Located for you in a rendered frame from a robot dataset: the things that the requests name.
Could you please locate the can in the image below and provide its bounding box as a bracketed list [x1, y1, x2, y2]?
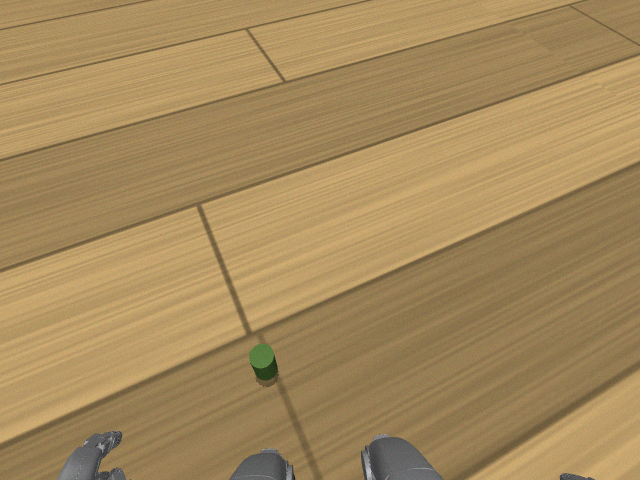
[249, 344, 278, 381]

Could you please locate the left robot hand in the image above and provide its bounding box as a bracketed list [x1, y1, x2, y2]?
[57, 431, 131, 480]

